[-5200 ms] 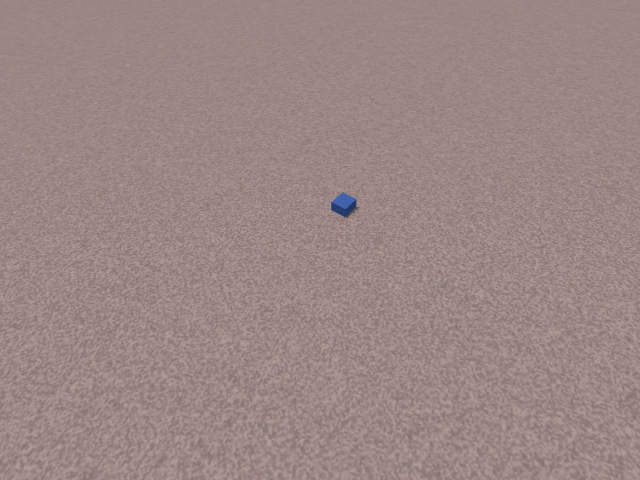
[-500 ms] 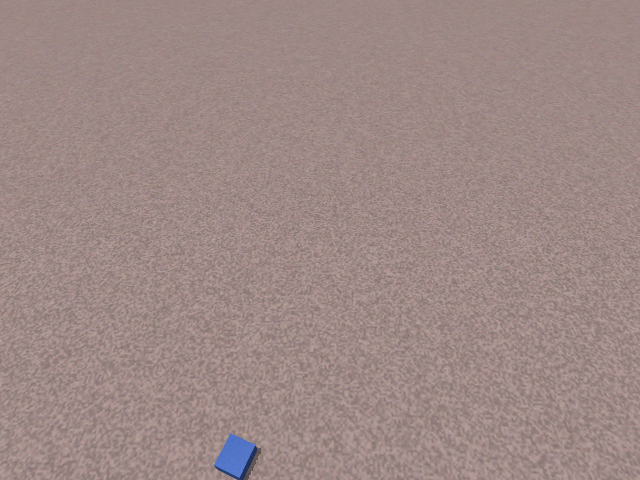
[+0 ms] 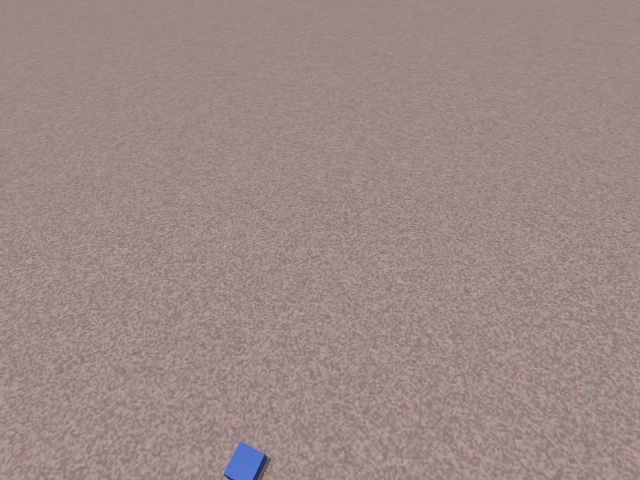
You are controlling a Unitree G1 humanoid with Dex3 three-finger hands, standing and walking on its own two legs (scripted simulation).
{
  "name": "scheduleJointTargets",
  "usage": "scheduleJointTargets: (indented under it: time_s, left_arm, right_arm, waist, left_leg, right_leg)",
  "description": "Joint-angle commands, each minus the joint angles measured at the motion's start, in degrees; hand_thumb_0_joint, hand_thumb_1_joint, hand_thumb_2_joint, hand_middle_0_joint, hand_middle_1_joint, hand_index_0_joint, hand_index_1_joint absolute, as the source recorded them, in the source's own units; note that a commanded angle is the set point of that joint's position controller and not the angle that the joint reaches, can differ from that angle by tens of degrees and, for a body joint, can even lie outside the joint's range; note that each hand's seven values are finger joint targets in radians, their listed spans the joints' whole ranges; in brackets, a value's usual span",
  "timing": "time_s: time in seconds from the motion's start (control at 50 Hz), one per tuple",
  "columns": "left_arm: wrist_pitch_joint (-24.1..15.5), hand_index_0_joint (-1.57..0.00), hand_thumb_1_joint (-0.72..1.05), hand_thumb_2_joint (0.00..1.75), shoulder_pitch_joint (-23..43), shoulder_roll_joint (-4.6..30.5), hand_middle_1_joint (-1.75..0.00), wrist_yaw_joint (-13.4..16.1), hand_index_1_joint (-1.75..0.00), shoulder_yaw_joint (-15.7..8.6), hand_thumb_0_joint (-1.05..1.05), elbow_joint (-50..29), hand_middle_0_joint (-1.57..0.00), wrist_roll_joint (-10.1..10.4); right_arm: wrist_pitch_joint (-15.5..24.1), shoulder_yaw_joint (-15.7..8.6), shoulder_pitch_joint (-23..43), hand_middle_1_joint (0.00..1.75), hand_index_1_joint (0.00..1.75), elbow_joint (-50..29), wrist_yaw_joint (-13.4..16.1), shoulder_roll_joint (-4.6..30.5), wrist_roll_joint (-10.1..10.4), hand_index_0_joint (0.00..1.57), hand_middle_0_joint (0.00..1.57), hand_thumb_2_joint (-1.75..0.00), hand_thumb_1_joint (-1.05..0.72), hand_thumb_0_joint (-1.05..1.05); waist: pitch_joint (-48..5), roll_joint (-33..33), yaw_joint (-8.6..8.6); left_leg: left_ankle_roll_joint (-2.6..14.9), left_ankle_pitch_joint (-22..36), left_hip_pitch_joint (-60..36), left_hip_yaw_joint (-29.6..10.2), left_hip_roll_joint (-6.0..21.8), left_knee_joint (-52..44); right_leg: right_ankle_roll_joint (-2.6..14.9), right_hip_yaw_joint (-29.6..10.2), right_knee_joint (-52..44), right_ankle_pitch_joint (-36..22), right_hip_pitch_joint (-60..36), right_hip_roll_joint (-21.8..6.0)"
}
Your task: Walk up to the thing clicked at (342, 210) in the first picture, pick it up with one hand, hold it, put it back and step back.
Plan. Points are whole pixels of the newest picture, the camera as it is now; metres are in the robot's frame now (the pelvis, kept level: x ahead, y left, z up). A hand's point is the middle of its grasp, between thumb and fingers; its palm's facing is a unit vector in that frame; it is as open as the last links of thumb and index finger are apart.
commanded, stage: walk up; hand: left
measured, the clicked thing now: (245, 466) +0.35 +0.25 -0.76
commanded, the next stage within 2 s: stand in 0.04 s
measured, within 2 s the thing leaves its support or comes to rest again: neither
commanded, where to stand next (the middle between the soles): +0.04 -0.01 m, yaw +2 degrees
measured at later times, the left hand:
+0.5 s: hand out of the picture +0.08 +0.25 -0.15, palm faces -0.02 -0.94 -0.34, open 7.4 cm
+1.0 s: hand out of the picture +0.08 +0.25 -0.16, palm faces -0.01 -0.94 -0.34, open 7.4 cm
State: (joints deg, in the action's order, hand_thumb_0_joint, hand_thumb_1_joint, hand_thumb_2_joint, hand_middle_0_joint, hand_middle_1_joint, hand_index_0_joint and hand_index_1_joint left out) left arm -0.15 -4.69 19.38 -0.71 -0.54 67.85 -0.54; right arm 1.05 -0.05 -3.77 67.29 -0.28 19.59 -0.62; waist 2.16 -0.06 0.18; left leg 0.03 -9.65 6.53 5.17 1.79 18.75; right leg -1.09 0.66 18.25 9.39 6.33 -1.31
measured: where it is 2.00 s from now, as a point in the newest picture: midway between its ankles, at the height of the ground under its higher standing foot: outside the picture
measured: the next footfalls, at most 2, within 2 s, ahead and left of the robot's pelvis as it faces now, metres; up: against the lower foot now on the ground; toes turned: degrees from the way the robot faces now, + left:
none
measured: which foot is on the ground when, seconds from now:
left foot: down 0.00-1.00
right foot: down 0.00-1.00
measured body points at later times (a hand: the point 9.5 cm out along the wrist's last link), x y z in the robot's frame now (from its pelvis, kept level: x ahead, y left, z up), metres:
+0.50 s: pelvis +0.00 +0.00 +0.00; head +0.00 +0.00 +0.45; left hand +0.08 +0.30 -0.13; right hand +0.08 -0.30 -0.13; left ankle +0.01 +0.12 -0.75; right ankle +0.01 -0.13 -0.75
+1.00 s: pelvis +0.00 +0.00 +0.00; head +0.00 +0.00 +0.45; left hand +0.08 +0.30 -0.13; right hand +0.08 -0.30 -0.13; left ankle +0.01 +0.12 -0.75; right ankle +0.01 -0.13 -0.75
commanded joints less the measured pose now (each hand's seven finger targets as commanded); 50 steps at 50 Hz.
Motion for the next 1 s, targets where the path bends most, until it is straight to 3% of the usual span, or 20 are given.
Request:
scheduleJointTargets:
  time_s: [0.0, 0.02, 0.1, 0.42, 0.8, 0.98]
  left_arm:
    - [-1.3, -0.20, 0.90, 0.90, 3.4, 11.8, -0.30, 0.8, -0.30, -1.9, 0.00, -3.4, -0.20, -0.1]
    - [-1.6, -0.20, 0.90, 0.90, 3.7, 12.7, -0.30, 1.0, -0.30, -1.9, 0.00, -4.3, -0.20, 0.0]
    - [-1.8, -0.20, 0.90, 0.90, 2.8, 12.1, -0.30, 1.1, -0.30, -1.8, 0.00, -4.4, -0.20, 0.2]
    - [-1.4, -0.20, 0.90, 0.90, 2.4, 12.3, -0.30, 1.0, -0.30, -1.6, 0.00, -5.3, -0.20, 0.1]
    - [-1.6, -0.20, 0.90, 0.90, 1.4, 12.7, -0.30, 1.2, -0.30, -1.4, 0.00, -6.0, -0.20, 0.1]
    - [-1.5, -0.20, 0.90, 0.90, 1.2, 13.0, -0.30, 1.2, -0.30, -1.4, 0.00, -5.9, -0.20, 0.1]
  right_arm:
    - [1.3, -2.4, 2.7, 0.30, 0.30, -3.4, 0.6, 12.6, 0.1, 0.20, 0.20, -0.90, -0.90, 0.00]
    - [1.1, -2.3, 3.5, 0.30, 0.30, -4.1, 0.6, 12.0, -0.1, 0.20, 0.20, -0.90, -0.90, 0.00]
    - [1.1, -2.4, 3.5, 0.30, 0.30, -4.0, 0.7, 12.4, 0.1, 0.20, 0.20, -0.90, -0.90, 0.00]
    - [0.9, -2.3, 2.8, 0.30, 0.30, -3.8, 0.5, 12.7, 0.1, 0.20, 0.20, -0.90, -0.90, 0.00]
    - [0.9, -2.3, 1.6, 0.30, 0.30, -4.1, 0.5, 12.5, -0.1, 0.20, 0.20, -0.90, -0.90, 0.00]
    - [0.6, -2.1, 1.2, 0.30, 0.30, -4.3, 0.4, 12.2, -0.1, 0.20, 0.20, -0.90, -0.90, 0.00]
  waist:
    - [-3.9, 0.1, -0.49]
    - [-2.6, -0.1, -0.70]
    - [-5.2, -0.6, -0.41]
    - [-3.1, 0.0, -0.40]
    - [-4.8, -0.3, -0.51]
    - [-2.4, -0.1, -0.65]
  left_leg:
    - [0.93, 3.2, -1.9, -6.6, 6.9, -4.2]
    - [0.35, 7.3, -1.3, -7.1, 7.2, -4.4]
    - [0.42, 9.5, -2.9, -7.1, 7.4, -3.7]
    - [0.25, 2.7, -1.5, -7.4, 6.8, -5.3]
    - [0.60, 7.6, -3.0, -7.3, 7.2, -4.0]
    - [0.33, 2.8, -1.0, -7.4, 6.6, -4.9]
  right_leg:
    - [1.50, -4.9, -3.6, -4.7, 1.3, -6.2]
    - [1.52, -5.0, -2.9, -7.0, 1.3, -6.5]
    - [1.51, -4.8, -2.9, -8.7, -0.6, -6.7]
    - [1.82, -4.8, -3.9, -3.0, 1.2, -6.7]
    - [1.89, -4.8, -3.2, -6.5, 0.3, -7.0]
    - [1.86, -4.8, -4.4, -3.0, 1.0, -6.9]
